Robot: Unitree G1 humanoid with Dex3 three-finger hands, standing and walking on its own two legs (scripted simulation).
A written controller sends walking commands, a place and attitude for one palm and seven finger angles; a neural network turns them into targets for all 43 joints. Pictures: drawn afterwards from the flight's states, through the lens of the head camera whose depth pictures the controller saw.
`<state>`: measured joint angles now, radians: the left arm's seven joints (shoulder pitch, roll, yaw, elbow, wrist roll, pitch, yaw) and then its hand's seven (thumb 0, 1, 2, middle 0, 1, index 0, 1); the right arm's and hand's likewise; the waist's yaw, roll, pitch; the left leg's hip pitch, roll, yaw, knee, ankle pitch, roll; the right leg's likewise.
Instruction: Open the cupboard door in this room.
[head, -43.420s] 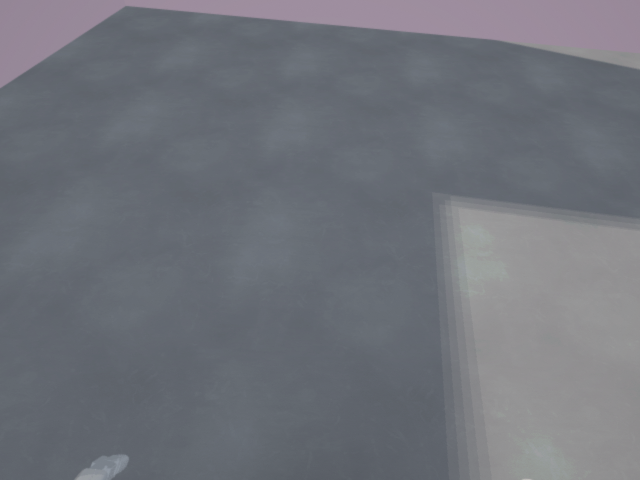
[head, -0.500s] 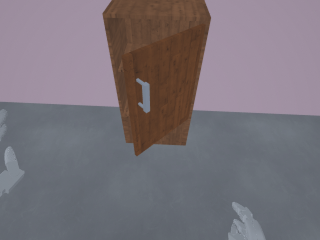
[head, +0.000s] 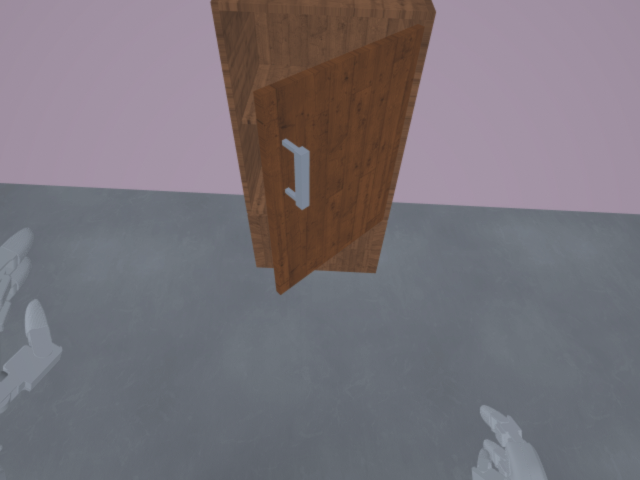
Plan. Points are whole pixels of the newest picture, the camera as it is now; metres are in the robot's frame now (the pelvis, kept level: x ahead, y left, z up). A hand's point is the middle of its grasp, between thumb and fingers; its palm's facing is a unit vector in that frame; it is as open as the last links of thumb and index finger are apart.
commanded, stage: let the arm hang, fingers relaxed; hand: left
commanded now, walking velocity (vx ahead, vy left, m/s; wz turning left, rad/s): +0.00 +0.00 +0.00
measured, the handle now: (295, 174) +0.64 +0.09 -0.02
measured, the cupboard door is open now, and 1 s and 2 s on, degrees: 45 45 45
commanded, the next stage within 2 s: look to check the result in 1.08 s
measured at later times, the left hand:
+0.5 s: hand out of the picture -0.04 +0.16 -0.17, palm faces +0.01 -0.97 -0.22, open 7.2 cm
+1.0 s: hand out of the picture +0.01 +0.14 -0.17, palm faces +0.03 -0.98 -0.20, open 7.3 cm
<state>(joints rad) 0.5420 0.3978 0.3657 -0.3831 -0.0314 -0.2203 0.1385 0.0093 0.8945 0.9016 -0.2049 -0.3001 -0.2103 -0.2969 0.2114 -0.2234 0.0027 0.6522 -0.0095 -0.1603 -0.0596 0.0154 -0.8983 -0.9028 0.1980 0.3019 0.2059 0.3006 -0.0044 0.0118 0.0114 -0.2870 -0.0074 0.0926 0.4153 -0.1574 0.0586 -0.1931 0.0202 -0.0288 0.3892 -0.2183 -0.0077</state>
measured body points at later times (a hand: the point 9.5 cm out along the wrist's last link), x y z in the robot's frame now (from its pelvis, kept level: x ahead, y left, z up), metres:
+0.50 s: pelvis -0.01 -0.03 +0.00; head +0.02 -0.03 +0.45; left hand -0.04 +0.22 -0.16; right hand -0.02 -0.27 -0.16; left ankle +0.04 +0.08 -0.74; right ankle -0.01 -0.11 -0.74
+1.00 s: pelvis +0.01 -0.03 +0.00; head +0.01 -0.03 +0.45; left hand +0.01 +0.19 -0.16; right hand +0.00 -0.24 -0.16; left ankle +0.04 +0.08 -0.74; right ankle -0.01 -0.11 -0.74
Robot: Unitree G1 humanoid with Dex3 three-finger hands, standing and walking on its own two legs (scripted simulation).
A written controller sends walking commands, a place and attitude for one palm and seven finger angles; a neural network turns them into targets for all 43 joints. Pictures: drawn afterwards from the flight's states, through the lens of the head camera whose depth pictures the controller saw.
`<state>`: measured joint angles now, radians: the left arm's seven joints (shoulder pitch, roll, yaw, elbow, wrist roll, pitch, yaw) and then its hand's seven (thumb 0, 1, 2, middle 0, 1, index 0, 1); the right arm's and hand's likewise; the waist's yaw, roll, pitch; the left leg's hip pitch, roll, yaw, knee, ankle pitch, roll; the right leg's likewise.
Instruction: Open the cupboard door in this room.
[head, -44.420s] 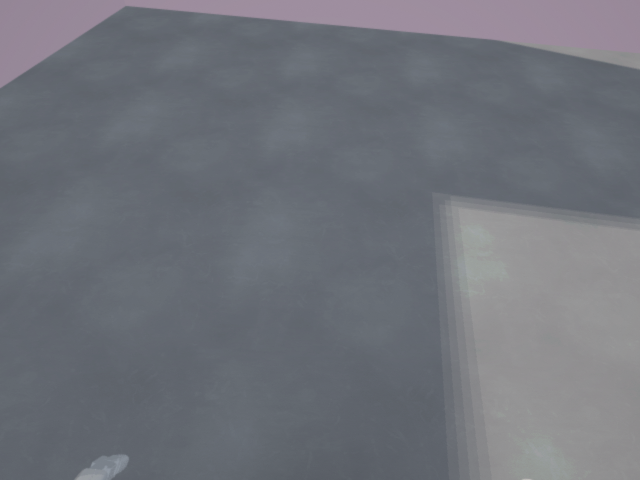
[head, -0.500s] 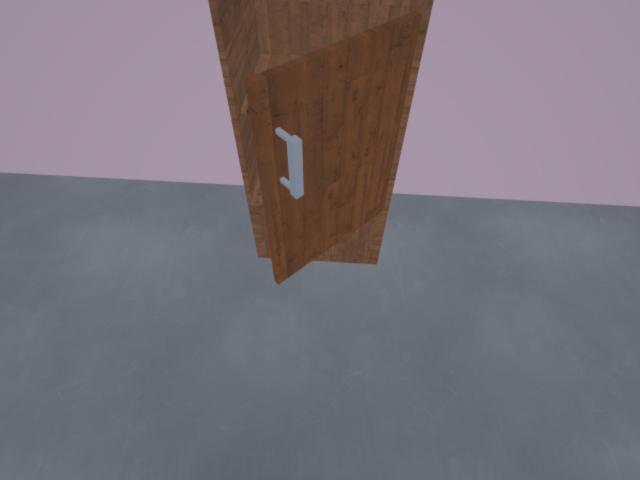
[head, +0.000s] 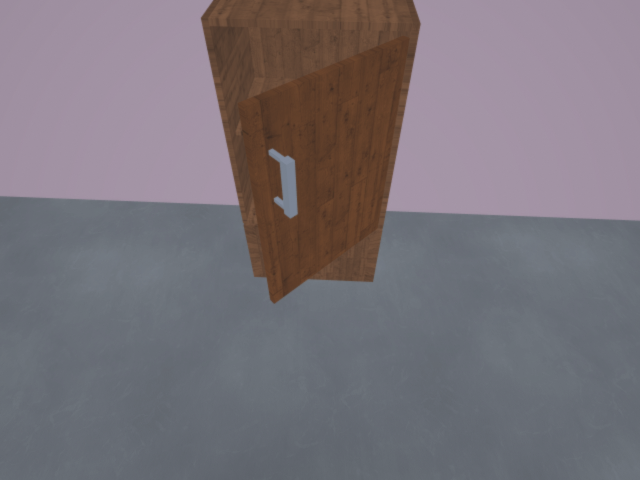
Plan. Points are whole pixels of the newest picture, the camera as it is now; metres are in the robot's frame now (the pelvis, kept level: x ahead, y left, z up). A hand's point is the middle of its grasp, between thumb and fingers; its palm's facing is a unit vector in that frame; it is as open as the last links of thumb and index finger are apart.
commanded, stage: let the arm hang, fingers relaxed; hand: left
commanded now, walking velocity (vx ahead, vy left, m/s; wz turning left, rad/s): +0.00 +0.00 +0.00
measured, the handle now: (282, 183) +0.64 +0.10 -0.02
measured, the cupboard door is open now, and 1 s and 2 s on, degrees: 45 45 45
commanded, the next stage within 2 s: look to check the result in 0.08 s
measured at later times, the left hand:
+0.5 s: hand out of the picture +0.01 +0.18 -0.17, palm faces +0.01 -0.98 -0.22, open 7.3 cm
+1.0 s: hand out of the picture +0.05 +0.21 -0.17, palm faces -0.03 -0.97 -0.26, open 7.3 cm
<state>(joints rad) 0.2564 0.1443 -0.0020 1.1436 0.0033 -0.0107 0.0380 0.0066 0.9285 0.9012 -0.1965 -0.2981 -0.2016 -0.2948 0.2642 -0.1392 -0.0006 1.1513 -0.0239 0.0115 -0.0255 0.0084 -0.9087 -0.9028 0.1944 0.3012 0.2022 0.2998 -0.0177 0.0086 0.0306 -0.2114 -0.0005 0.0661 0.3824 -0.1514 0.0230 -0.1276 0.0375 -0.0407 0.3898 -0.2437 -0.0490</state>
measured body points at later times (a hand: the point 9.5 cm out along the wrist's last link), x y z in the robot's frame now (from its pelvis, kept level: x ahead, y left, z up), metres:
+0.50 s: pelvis +0.01 +0.00 +0.00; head +0.03 +0.00 +0.45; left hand +0.01 +0.24 -0.16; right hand +0.02 -0.22 -0.16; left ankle +0.04 +0.10 -0.74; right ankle -0.02 -0.09 -0.74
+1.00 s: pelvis +0.02 +0.00 +0.00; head +0.04 +0.00 +0.45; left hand +0.06 +0.26 -0.15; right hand +0.05 -0.25 -0.16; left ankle +0.04 +0.10 -0.74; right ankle -0.02 -0.09 -0.74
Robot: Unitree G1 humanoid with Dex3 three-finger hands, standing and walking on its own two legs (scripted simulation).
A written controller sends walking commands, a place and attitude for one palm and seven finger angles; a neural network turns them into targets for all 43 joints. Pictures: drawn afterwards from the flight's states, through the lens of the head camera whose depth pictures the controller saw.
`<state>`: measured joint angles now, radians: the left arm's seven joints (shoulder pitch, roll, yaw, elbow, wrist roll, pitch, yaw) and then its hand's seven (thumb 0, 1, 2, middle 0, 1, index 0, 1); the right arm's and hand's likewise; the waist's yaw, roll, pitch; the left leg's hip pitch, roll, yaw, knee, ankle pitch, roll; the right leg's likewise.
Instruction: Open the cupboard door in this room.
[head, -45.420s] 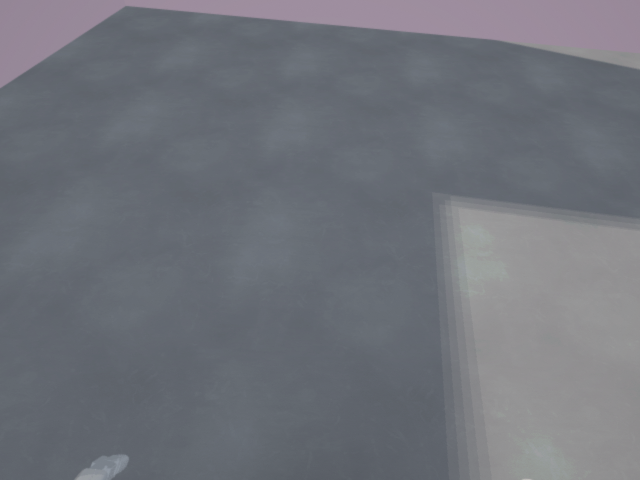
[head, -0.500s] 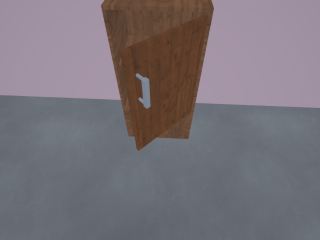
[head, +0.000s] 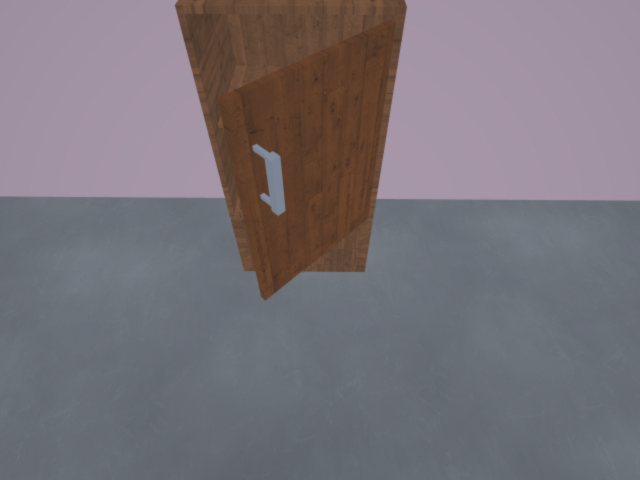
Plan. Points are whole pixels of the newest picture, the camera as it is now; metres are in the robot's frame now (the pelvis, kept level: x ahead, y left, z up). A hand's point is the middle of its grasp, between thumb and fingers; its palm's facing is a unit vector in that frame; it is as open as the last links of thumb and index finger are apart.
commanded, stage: walk to a spot facing it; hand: left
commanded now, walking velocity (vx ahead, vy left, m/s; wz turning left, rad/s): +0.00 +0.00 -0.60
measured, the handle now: (268, 180) +0.62 +0.14 -0.02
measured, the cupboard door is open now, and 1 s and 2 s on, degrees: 45 45 45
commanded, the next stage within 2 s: none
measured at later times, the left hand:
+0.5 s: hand out of the picture +0.07 +0.16 -0.17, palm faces -0.21 -0.94 -0.27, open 7.3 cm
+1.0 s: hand (256, 441) +0.20 +0.11 -0.17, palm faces -0.53 -0.80 -0.27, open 7.4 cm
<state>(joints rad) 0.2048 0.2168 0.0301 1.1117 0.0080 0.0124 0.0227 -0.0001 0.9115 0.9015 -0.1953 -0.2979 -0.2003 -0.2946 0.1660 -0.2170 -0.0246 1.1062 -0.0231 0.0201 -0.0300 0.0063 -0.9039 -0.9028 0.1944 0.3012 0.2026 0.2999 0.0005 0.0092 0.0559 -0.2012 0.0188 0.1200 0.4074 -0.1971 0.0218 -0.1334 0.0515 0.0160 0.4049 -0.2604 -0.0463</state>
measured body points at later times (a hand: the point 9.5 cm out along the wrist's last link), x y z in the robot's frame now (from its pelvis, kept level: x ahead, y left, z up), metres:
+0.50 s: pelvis -0.02 -0.03 +0.00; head +0.04 -0.06 +0.44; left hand +0.08 +0.21 -0.15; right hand +0.02 -0.31 -0.15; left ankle +0.00 +0.12 -0.67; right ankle -0.03 -0.12 -0.74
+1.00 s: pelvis -0.01 -0.02 -0.02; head +0.03 -0.05 +0.43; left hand +0.23 +0.16 -0.15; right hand -0.11 -0.27 -0.16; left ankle +0.05 +0.13 -0.74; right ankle -0.07 -0.13 -0.75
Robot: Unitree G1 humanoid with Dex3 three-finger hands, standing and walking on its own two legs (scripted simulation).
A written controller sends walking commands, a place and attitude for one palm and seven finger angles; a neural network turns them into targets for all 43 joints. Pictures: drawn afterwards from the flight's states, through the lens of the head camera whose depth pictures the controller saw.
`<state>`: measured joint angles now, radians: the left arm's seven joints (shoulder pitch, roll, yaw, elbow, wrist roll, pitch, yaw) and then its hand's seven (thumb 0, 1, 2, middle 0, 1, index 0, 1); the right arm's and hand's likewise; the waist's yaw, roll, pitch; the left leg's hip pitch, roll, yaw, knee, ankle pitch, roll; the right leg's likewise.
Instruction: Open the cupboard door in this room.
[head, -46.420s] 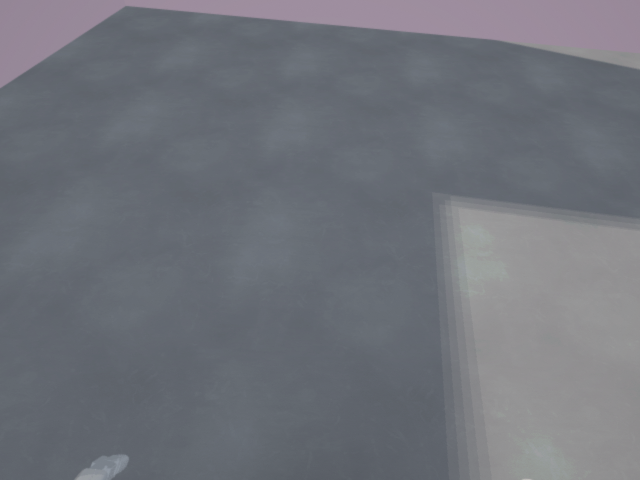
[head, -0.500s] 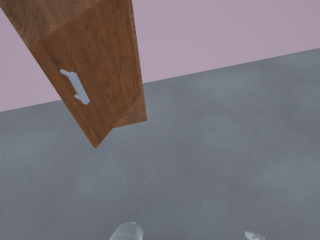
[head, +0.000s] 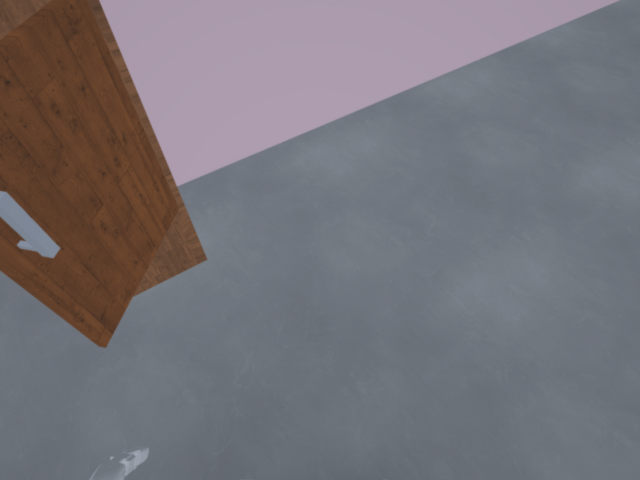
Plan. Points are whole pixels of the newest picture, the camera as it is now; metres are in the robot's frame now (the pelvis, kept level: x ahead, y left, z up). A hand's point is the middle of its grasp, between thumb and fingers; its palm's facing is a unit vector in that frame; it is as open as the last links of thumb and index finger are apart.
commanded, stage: walk to a spot facing it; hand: left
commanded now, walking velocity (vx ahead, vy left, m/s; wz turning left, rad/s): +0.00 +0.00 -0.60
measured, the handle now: (13, 224) +0.43 +0.49 +0.00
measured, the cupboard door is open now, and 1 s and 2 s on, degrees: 45 45 45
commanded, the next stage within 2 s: turn to face it in 1.72 s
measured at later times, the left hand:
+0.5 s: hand (234, 406) +0.22 +0.14 -0.14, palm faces -0.34 -0.93 -0.16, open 7.4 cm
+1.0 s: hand (306, 355) +0.32 +0.05 -0.18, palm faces -0.51 -0.85 -0.14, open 7.4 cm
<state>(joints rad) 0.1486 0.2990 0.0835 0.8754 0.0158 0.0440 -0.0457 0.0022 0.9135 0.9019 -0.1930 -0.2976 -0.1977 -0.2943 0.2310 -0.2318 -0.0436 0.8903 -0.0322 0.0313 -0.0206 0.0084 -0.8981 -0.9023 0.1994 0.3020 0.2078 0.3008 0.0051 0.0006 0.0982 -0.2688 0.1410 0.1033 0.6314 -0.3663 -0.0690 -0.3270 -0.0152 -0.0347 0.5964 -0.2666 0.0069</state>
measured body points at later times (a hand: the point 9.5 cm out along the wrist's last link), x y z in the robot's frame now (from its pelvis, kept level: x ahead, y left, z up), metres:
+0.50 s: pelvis +0.04 -0.01 +0.02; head +0.09 +0.00 +0.47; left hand +0.24 +0.19 -0.12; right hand -0.05 -0.25 -0.11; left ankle +0.05 +0.13 -0.72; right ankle +0.03 -0.16 -0.66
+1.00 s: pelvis +0.21 -0.10 +0.00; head +0.25 -0.10 +0.45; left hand +0.35 +0.09 -0.16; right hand +0.18 -0.38 -0.11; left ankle +0.34 -0.05 -0.73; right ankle +0.07 -0.16 -0.72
